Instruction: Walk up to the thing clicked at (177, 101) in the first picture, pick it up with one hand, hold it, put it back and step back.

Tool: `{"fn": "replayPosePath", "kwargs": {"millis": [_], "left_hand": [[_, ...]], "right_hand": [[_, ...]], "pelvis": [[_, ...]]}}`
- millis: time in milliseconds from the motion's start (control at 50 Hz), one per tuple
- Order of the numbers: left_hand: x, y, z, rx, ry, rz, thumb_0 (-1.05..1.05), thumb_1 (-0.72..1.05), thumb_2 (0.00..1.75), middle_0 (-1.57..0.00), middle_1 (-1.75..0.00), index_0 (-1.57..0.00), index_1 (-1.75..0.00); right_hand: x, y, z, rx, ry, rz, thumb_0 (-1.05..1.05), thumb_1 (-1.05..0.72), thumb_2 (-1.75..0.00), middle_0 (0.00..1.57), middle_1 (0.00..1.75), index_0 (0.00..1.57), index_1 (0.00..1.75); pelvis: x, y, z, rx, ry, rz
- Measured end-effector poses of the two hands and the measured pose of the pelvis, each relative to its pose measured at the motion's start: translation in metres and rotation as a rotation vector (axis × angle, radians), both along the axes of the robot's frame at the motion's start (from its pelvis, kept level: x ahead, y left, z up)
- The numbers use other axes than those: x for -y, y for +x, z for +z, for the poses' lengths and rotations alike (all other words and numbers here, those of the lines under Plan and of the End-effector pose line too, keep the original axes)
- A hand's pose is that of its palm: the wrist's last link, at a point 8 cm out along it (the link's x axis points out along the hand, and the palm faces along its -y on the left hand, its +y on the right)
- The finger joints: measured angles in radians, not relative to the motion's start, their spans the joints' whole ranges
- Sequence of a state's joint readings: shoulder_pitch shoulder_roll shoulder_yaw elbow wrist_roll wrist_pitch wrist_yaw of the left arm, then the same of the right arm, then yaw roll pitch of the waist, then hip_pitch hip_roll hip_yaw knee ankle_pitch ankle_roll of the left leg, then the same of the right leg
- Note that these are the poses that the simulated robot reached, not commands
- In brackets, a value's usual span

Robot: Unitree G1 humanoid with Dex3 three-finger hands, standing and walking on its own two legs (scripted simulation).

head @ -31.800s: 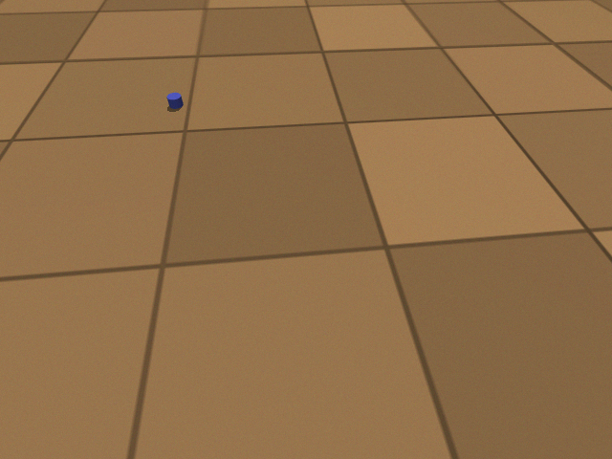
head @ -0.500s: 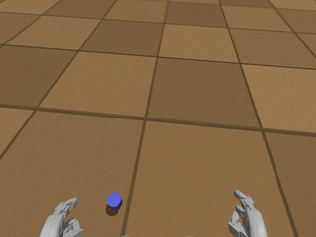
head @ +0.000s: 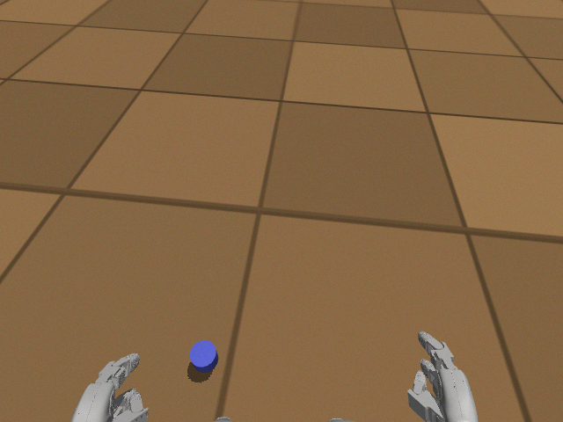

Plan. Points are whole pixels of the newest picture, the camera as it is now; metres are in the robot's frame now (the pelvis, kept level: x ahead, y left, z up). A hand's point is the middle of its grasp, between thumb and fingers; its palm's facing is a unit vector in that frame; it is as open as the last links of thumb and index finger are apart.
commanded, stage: home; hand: left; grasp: from above
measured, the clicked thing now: (204, 356) +0.44 +0.22 -0.68
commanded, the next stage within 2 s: stand in 0.86 s
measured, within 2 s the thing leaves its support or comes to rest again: neither
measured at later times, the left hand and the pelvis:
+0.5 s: hand (147, 409) +0.17 +0.18 -0.04, palm faces +0.04 -0.98 -0.21, open 7.4 cm; pelvis +0.01 +0.00 +0.00, yaw +0 degrees
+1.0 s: hand (145, 409) +0.17 +0.18 -0.05, palm faces +0.02 -0.97 -0.26, open 7.4 cm; pelvis +0.00 +0.00 +0.00, yaw +0 degrees
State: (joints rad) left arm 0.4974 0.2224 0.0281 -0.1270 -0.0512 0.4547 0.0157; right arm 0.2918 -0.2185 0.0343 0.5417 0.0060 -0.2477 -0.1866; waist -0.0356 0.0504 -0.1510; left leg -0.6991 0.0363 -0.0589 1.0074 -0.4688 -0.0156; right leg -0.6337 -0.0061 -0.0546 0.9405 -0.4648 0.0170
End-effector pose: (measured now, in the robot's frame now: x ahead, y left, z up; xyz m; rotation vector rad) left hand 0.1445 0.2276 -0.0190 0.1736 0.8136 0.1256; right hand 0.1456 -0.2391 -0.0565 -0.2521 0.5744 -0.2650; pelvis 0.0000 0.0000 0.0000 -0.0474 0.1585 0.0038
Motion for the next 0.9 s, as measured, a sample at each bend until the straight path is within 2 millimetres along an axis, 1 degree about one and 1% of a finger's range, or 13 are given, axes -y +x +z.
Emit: {"fn": "replayPosePath", "kwargs": {"millis": [140,240,360,440,660,900], "left_hand": [[0.0,0.001,0.0,-0.001,0.003,0.001,0.01,0.9,0.9,-0.2,-0.3,-0.2,-0.3],[-0.001,0.007,0.003,0.015,0.014,-0.007,0.01,0.9,0.9,-0.2,-0.3,-0.2,-0.3],[0.0,0.01,0.003,0.014,0.01,-0.005,0.01,0.9,0.9,-0.2,-0.3,-0.2,-0.3],[0.002,0.009,0.0,-0.004,0.001,-0.002,0.01,0.9,0.9,-0.2,-0.3,-0.2,-0.3],[0.002,0.011,0.002,0.011,0.009,-0.003,0.01,0.9,0.9,-0.2,-0.3,-0.2,-0.3],[0.003,0.008,0.0,0.005,0.001,0.002,0.01,0.9,0.9,-0.2,-0.3,-0.2,-0.3]], "right_hand": [[-0.001,0.001,-0.002,-0.01,0.003,-0.002,0.01,-0.9,-0.9,0.21,0.3,0.21,0.3],[0.0,0.002,-0.004,-0.016,0.004,-0.004,0.01,-0.9,-0.9,0.21,0.3,0.21,0.3],[0.001,0.004,-0.005,-0.025,0.005,-0.006,0.01,-0.9,-0.9,0.21,0.3,0.21,0.3],[0.002,0.005,-0.005,-0.023,0.006,-0.01,0.01,-0.9,-0.9,0.21,0.3,0.21,0.3],[0.004,0.008,-0.003,-0.022,0.002,-0.005,0.01,-0.9,-0.9,0.21,0.3,0.21,0.3],[0.004,0.005,-0.004,-0.023,0.006,-0.008,0.01,-0.9,-0.9,0.21,0.3,0.21,0.3]], "pelvis": [[0.0,0.003,-0.001,-0.004,0.001,-0.001],[0.0,0.005,-0.001,-0.005,0.001,-0.002],[0.001,0.008,-0.001,-0.008,0.001,-0.002],[0.001,0.009,-0.001,-0.012,0.002,-0.002],[0.003,0.01,-0.001,-0.01,0.003,-0.001],[0.003,0.007,-0.001,-0.01,0.002,0.0]]}}
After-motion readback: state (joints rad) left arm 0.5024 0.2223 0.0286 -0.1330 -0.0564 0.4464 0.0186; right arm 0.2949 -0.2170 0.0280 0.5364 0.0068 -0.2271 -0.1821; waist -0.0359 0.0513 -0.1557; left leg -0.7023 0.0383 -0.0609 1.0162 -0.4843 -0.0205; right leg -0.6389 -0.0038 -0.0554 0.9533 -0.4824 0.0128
